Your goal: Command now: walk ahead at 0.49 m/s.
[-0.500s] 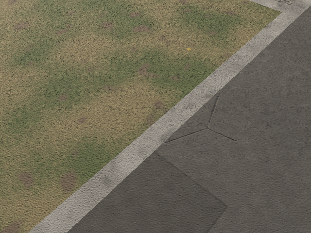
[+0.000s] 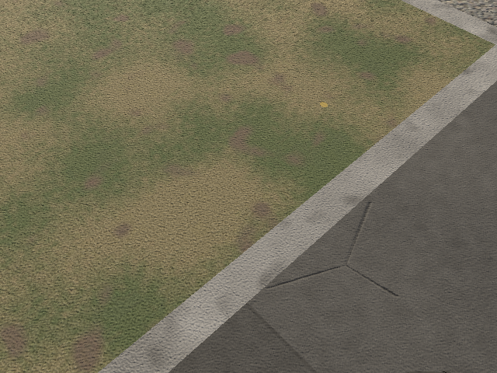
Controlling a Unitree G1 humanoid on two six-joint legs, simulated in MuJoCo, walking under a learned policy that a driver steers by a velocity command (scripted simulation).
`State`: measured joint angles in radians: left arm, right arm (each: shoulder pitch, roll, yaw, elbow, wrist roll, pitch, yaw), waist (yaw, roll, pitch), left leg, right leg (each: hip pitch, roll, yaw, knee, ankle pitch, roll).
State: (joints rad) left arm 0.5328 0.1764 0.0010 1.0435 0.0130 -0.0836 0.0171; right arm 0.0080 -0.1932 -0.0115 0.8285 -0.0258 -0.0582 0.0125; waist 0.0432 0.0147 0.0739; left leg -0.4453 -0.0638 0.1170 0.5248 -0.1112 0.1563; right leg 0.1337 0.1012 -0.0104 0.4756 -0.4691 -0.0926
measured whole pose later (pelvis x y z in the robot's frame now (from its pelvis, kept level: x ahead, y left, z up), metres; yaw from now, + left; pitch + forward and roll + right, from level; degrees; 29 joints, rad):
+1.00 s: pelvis +0.53 -0.02 +0.02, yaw +17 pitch +0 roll -2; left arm 0.44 0.18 0.03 1.02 0.02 -0.10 0.02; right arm 0.04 -0.20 -0.04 0.85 -0.03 -0.01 0.06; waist 0.04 0.02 0.07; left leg -0.60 0.06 0.10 0.69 -0.05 0.11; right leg 0.09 0.02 -0.30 0.25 -0.34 -0.02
